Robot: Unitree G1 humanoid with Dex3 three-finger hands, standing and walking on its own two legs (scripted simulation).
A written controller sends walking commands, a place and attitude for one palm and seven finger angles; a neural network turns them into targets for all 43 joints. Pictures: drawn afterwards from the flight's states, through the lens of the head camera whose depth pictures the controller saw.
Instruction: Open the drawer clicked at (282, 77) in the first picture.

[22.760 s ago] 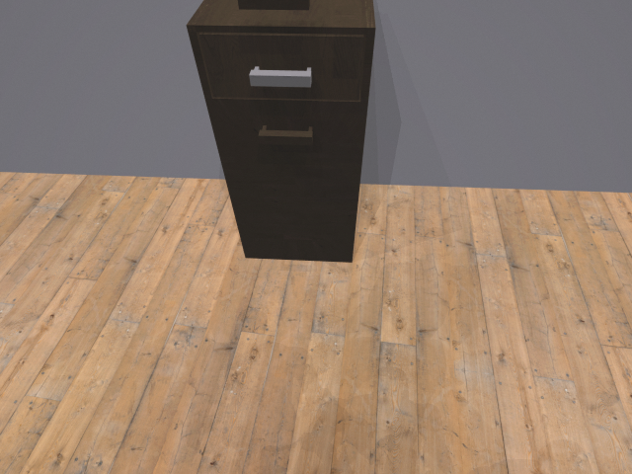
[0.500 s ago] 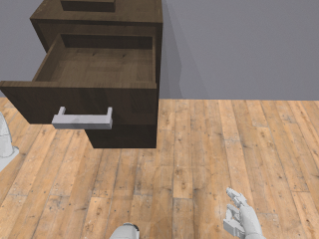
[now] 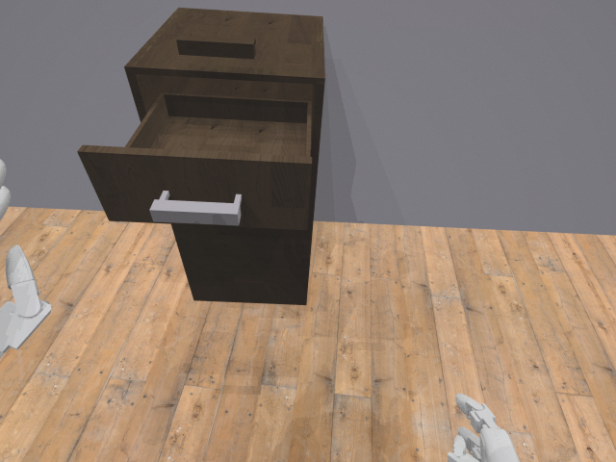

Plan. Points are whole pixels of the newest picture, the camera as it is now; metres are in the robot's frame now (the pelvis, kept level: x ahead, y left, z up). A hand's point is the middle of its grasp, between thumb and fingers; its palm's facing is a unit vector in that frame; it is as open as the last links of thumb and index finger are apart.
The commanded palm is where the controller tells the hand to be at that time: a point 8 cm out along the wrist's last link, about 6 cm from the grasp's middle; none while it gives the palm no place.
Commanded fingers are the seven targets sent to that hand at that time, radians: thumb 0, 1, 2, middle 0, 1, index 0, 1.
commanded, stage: stop stepping back and stand still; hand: left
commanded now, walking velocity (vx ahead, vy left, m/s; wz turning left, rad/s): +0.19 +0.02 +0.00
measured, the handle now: (199, 204) +0.52 +0.22 +0.03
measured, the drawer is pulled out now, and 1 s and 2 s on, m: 0.30 0.30 0.30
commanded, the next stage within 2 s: let the arm hang, fingers relaxed in 0.46 s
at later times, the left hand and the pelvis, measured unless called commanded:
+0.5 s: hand (23, 344) +0.16 +0.24 +0.21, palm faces +0.42 -0.80 -0.43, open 7.4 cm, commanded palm +0.10 +0.28 +0.22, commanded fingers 0.00 0.90 0.90 -0.20 -0.30 -0.20 -0.30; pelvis -0.02 +0.00 +0.01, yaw +0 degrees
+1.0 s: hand out of the picture -0.03 +0.21 -0.17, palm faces +0.09 -0.97 -0.22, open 7.0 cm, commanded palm none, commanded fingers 0.00 0.90 0.90 -0.20 -0.30 -0.20 -0.30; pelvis -0.03 +0.01 +0.00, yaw +4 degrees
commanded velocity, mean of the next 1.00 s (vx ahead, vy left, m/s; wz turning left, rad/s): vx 0.05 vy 0.01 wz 0.00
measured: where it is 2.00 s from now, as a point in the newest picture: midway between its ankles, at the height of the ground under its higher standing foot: outside the picture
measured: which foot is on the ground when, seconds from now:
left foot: down 0.00-0.30, up 0.32-0.52, down 0.54-1.00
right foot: down 0.00-0.10, up 0.12-0.26, down 0.28-1.00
